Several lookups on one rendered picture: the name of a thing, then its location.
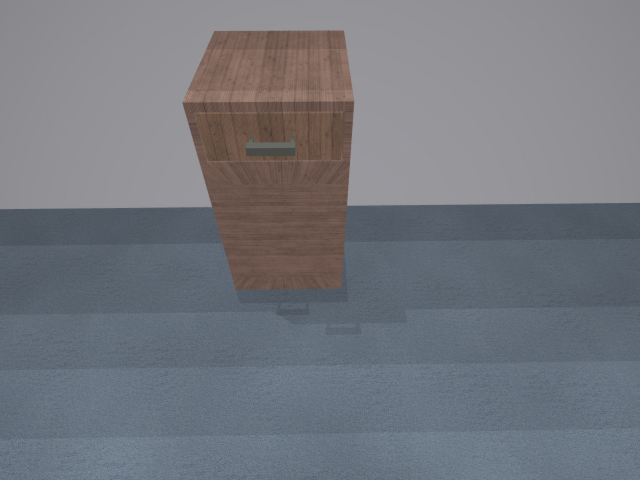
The drawer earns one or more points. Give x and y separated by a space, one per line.
318 134

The cabinet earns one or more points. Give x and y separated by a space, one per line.
282 222

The handle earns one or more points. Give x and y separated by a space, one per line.
271 148

